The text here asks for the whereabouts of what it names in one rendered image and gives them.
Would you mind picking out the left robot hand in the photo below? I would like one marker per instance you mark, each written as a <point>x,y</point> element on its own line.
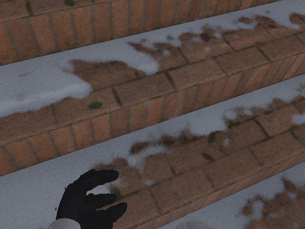
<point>78,206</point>

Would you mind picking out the left robot forearm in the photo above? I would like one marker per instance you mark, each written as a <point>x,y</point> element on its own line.
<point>64,224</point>

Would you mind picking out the right robot shin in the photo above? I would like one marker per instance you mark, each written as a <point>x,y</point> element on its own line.
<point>191,218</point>

